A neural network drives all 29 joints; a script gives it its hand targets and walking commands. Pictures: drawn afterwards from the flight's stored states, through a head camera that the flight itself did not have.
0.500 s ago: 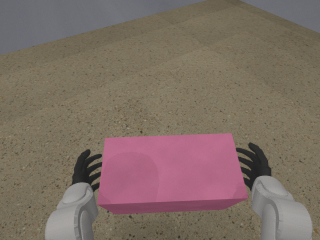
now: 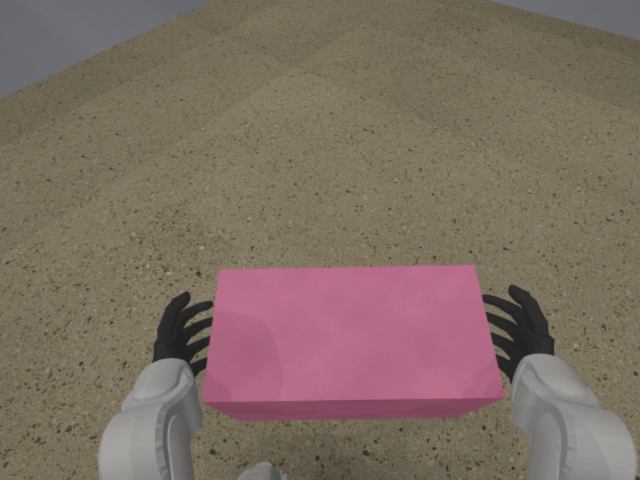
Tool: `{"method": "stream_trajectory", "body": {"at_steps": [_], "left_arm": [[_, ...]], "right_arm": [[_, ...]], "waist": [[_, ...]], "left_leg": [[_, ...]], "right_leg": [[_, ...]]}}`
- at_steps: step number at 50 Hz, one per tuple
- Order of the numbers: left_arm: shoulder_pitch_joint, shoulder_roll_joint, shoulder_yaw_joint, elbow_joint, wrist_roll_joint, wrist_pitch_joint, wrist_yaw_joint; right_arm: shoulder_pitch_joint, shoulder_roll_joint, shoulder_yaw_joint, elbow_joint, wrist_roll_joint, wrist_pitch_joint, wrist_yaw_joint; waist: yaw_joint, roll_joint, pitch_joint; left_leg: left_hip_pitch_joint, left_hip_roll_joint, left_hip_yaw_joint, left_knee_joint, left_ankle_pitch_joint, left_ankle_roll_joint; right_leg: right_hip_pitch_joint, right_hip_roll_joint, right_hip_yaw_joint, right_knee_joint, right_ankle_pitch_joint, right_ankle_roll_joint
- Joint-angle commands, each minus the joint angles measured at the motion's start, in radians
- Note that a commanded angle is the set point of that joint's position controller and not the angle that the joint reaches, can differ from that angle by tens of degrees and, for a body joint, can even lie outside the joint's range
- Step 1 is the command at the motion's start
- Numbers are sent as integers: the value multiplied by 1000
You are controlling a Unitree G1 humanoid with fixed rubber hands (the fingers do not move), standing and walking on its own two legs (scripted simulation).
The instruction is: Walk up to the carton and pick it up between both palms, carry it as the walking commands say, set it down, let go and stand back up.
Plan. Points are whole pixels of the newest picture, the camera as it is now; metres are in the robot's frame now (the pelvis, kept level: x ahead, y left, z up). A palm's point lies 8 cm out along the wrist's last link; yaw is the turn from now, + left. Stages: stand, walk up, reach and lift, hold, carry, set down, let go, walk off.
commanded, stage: carry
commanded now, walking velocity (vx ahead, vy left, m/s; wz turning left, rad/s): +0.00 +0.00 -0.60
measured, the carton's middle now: (346, 349) +0.28 -0.01 +0.00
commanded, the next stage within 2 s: none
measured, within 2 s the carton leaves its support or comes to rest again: neither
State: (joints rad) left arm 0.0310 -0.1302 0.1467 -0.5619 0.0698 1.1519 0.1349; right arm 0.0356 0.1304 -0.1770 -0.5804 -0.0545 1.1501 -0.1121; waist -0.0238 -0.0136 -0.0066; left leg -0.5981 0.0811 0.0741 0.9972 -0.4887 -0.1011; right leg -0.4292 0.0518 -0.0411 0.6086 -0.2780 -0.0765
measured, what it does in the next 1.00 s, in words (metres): steps on the spot, turning right: left foot, then right foot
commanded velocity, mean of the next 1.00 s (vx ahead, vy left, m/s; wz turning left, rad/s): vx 0.00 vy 0.00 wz -0.60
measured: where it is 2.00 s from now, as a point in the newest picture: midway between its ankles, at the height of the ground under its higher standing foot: outside the picture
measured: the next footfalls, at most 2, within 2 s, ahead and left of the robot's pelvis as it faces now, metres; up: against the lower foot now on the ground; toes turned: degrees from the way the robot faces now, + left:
left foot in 0.14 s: +0.06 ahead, +0.11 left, +0.00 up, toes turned +2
right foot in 0.52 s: -0.01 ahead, -0.14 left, +0.00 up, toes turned -29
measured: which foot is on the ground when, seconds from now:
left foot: up 0.00-0.12, down 0.14-0.52, up 0.54-1.00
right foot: down 0.00-0.14, up 0.16-0.50, down 0.52-1.00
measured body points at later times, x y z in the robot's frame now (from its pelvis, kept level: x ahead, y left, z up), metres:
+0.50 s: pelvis -0.01 -0.02 -0.01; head -0.02 -0.02 +0.44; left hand +0.28 +0.08 +0.09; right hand +0.16 -0.27 +0.08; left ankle +0.02 +0.11 -0.73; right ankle -0.05 -0.12 -0.72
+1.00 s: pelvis -0.06 -0.05 +0.00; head -0.03 -0.07 +0.45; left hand +0.25 -0.03 +0.07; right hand +0.05 -0.34 +0.07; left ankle +0.00 +0.08 -0.68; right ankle -0.04 -0.12 -0.73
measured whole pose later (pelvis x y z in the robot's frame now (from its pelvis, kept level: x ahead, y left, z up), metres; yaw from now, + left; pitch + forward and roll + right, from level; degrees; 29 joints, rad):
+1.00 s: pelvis -0.06 -0.05 +0.00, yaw -35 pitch +6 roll +1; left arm 0.05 -0.13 0.17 -0.57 0.06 1.13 0.13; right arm 0.03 0.13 -0.16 -0.56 -0.05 1.13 -0.12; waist 0.01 -0.02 -0.05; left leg -0.53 0.05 0.03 0.94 -0.48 -0.10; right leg -0.47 0.13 0.04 0.55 -0.18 -0.11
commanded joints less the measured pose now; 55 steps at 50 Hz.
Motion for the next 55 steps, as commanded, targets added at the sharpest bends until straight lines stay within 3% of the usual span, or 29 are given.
{"method": "stream_trajectory", "body": {"at_steps": [1, 4, 5, 6, 7, 8, 11, 13, 17, 18, 19, 22, 24, 25, 26, 27, 28, 30, 32, 37, 39, 41, 43, 44, 47, 49, 52, 54, 55], "left_arm": [[-538, -872, -838, -247, -393, -34, -242], [-518, -855, -834, -203, -389, -27, -243], [-497, -850, -836, -189, -386, -19, -234], [-544, -840, -851, -227, -396, -20, -231], [-566, -822, -856, -232, -391, -5, -225], [-591, -836, -862, -228, -397, -3, -228], [-603, -839, -879, -157, -423, 16, -245], [-632, -860, -872, -162, -439, 12, -255], [-616, -848, -867, -136, -434, 32, -242], [-603, -831, -853, -119, -426, 40, -238], [-626, -845, -872, -164, -435, 36, -235], [-581, -802, -827, -116, -402, 57, -230], [-571, -789, -814, -81, -396, 66, -234], [-556, -797, -795, -55, -387, 64, -238], [-550, -797, -762, -26, -380, 59, -246], [-530, -806, -755, -49, -384, 45, -251], [-578, -881, -775, -78, -409, 28, -255], [-529, -894, -742, -101, -389, 19, -249], [-563, -915, -778, -151, -398, 0, -245], [-507, -913, -774, -198, -386, -47, -249], [-465, -890, -772, -169, -379, -43, -252], [-449, -888, -793, -196, -372, -44, -245], [-533, -872, -812, -235, -400, -49, -247], [-502, -864, -820, -219, -397, -44, -248], [-458, -837, -801, -182, -394, -35, -250], [-484, -810, -810, -195, -413, -33, -261], [-529, -813, -842, -191, -414, -21, -255], [-557, -810, -849, -213, -425, -22, -253], [-539, -802, -843, -197, -420, -17, -251]], "right_arm": [[-475, 902, 880, -145, 418, -18, 246], [-476, 867, 868, -144, 404, -18, 248], [-445, 862, 846, -107, 398, -14, 247], [-450, 853, 835, -89, 393, -18, 249], [-417, 820, 804, -52, 376, -12, 244], [-409, 837, 801, -57, 367, -14, 248], [-386, 812, 764, -32, 332, -6, 241], [-467, 819, 778, -77, 337, -13, 241], [-478, 764, 752, -118, 312, -6, 222], [-463, 751, 749, -102, 311, 9, 221], [-448, 777, 748, -93, 314, 7, 223], [-441, 763, 755, -65, 316, 29, 221], [-418, 749, 744, -30, 294, 40, 213], [-437, 745, 762, -29, 288, 45, 213], [-490, 783, 796, -56, 300, 47, 210], [-565, 797, 862, -138, 337, 41, 217], [-613, 839, 883, -173, 362, 26, 227], [-567, 889, 894, -135, 392, 28, 231], [-525, 937, 883, -110, 407, 18, 237], [-540, 929, 930, -196, 440, -19, 241], [-512, 903, 924, -190, 429, -25, 234], [-488, 906, 909, -175, 439, -26, 242], [-473, 908, 898, -146, 423, -22, 237], [-452, 887, 883, -147, 409, -25, 231], [-451, 853, 880, -154, 393, -23, 215], [-410, 844, 863, -123, 364, -21, 203], [-427, 830, 818, -107, 356, -21, 204], [-432, 842, 817, -105, 356, -22, 204], [-417, 840, 810, -91, 356, -19, 207]], "waist": [[47, -92, -418], [34, -116, -442], [25, -42, -488], [22, 130, -518], [21, 398, -464], [13, 359, -438], [20, 128, -298], [28, 95, -265], [34, 227, -289], [33, 194, -272], [31, 285, -301], [21, 294, -298], [41, 208, -295], [55, 8, -298], [48, -312, -273], [42, -406, -248], [42, -283, -267], [36, -138, -352], [39, -64, -417], [45, -101, -455], [44, -64, -440], [48, -2, -463], [45, -67, -435], [46, -57, -422], [51, -99, -443], [47, -148, -443], [51, -77, -414], [48, -99, -422], [37, -132, -439]], "left_leg": [[83, -24, -4, -159, 63, 27], [257, -21, 11, -400, 144, 43], [422, 37, 1, -523, 263, 56], [610, 216, -149, -555, 520, 107], [715, 481, -409, -588, 816, 213], [686, 483, -351, -550, 970, 319], [519, 364, -185, -608, 718, 257], [513, 317, -77, -620, 600, 207], [478, 299, 36, -566, 605, 180], [512, 296, 60, -541, 681, 169], [536, 313, 88, -522, 722, 161], [507, 341, 78, -483, 687, 148], [464, 307, 148, -356, 552, 92], [317, 253, 150, -213, 400, 19], [8, 135, 144, -21, -110, -37], [-84, 105, 68, 92, -226, -42], [-118, 91, 29, 153, -213, -33], [-140, 71, -2, 226, -99, -9], [-114, 78, -35, 221, -46, -10], [-111, 38, -50, 140, -3, -13], [-108, 30, -50, 112, 7, -13], [-81, 29, -70, 73, 21, -9], [-57, 2, -62, 26, 11, -5], [-72, 9, -66, 8, 2, -6], [-12, -25, -51, -48, 16, -1], [19, -46, -61, -89, 6, 12], [168, -71, -43, -269, 8, 37], [361, -85, 10, -471, 26, 50], [517, -58, 37, -600, 94, 52]], "right_leg": [[347, -293, 337, -124, 610, -132], [269, -235, 295, -50, 617, -79], [178, -211, 234, 2, 517, -37], [0, -140, 164, 133, 307, 19], [-232, -23, 36, 313, -248, 80], [-231, -54, 32, 466, -389, 89], [-206, -92, 27, 565, -249, 107], [-199, -89, -7, 491, -199, 119], [-80, -77, -59, 337, -162, 126], [-95, -55, -96, 312, -169, 128], [-97, -70, -84, 285, -141, 121], [-23, -64, -122, 149, -112, 115], [108, -45, -124, -140, 34, 106], [257, -117, 34, -264, 153, 81], [430, -360, 374, -230, 639, -12], [399, -394, 419, -139, 928, -90], [418, -356, 372, -102, 1036, -113], [491, -323, 270, -89, 883, -96], [489, -306, 286, -90, 722, -114], [502, -298, 362, -137, 647, -81], [472, -298, 383, -171, 512, -81], [492, -300, 415, -153, 542, -94], [440, -283, 452, -176, 489, -96], [455, -291, 456, -163, 593, -115], [431, -271, 508, -183, 660, -85], [424, -256, 524, -214, 524, -53], [306, -228, 492, -241, 372, -58], [212, -162, 407, -247, 438, 37], [130, -118, 335, -252, 355, 84]]}}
